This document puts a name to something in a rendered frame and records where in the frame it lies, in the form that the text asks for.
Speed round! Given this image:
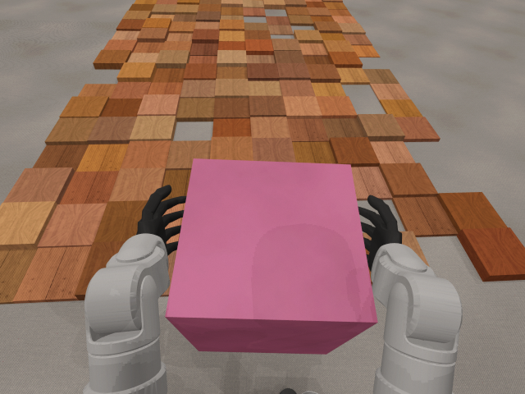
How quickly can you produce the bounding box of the right robot forearm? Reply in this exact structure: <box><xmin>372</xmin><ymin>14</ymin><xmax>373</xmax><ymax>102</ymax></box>
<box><xmin>371</xmin><ymin>243</ymin><xmax>463</xmax><ymax>394</ymax></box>

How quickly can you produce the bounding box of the robot left hand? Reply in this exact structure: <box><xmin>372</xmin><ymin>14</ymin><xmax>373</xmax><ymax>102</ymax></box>
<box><xmin>136</xmin><ymin>185</ymin><xmax>186</xmax><ymax>256</ymax></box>

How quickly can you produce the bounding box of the carton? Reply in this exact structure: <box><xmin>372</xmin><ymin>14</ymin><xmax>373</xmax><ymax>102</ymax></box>
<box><xmin>165</xmin><ymin>158</ymin><xmax>378</xmax><ymax>355</ymax></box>

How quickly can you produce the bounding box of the robot right hand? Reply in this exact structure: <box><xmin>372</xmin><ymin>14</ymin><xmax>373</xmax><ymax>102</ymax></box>
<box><xmin>358</xmin><ymin>195</ymin><xmax>402</xmax><ymax>271</ymax></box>

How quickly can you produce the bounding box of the left robot forearm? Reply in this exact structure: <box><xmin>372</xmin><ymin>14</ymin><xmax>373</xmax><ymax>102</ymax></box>
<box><xmin>83</xmin><ymin>233</ymin><xmax>170</xmax><ymax>394</ymax></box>

